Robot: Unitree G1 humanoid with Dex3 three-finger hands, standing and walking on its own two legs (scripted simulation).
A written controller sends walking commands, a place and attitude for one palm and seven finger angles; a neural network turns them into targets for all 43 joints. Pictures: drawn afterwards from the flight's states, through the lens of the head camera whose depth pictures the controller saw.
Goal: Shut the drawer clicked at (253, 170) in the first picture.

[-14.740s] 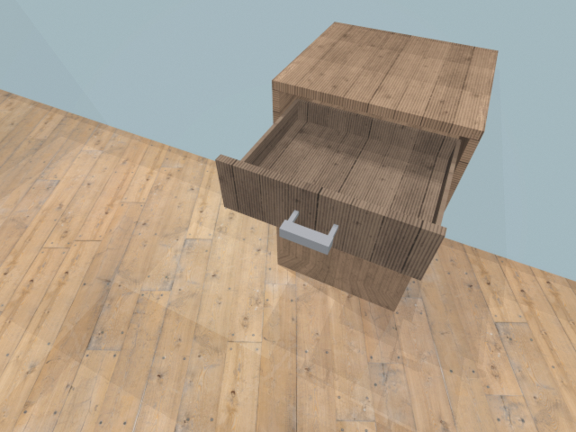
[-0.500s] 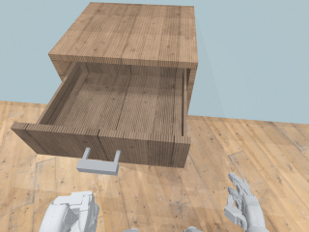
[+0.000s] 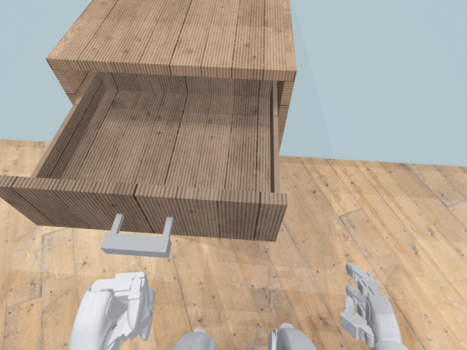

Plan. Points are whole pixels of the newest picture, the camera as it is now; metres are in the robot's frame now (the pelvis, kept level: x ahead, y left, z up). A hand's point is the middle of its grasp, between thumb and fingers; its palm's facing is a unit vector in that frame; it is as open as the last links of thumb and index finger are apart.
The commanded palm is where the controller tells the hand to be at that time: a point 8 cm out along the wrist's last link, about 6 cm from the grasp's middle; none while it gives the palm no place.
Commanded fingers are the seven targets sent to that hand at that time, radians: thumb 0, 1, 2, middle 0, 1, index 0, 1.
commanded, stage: bring the fist close to the handle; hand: left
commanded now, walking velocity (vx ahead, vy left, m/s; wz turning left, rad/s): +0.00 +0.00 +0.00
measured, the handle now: (140, 233) +0.30 +0.17 +0.04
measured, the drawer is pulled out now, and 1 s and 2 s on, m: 0.29 0.29 0.18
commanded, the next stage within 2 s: push the drawer shut in 0.60 s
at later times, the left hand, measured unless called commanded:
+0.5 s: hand (151, 302) +0.19 +0.13 +0.04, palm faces -0.04 -1.00 -0.01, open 3.3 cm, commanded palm +0.16 +0.19 +0.04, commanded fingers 0.00 0.90 0.90 -1.40 -1.60 -1.40 -1.60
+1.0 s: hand (160, 287) +0.21 +0.12 +0.04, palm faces -0.05 -1.00 -0.04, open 3.3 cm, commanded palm +0.20 +0.18 +0.04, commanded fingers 0.00 0.90 0.90 -1.40 -1.60 -1.40 -1.60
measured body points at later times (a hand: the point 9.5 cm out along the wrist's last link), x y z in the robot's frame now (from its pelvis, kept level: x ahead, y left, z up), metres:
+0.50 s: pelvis +0.00 +0.01 -0.01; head +0.07 +0.01 +0.44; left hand +0.19 +0.18 +0.05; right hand +0.19 -0.22 -0.08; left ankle -0.02 +0.10 -0.65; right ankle +0.03 -0.10 -0.65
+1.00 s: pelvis -0.01 +0.01 -0.02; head +0.07 +0.01 +0.43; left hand +0.21 +0.18 +0.04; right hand +0.19 -0.22 -0.09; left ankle -0.02 +0.10 -0.65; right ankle +0.03 -0.10 -0.65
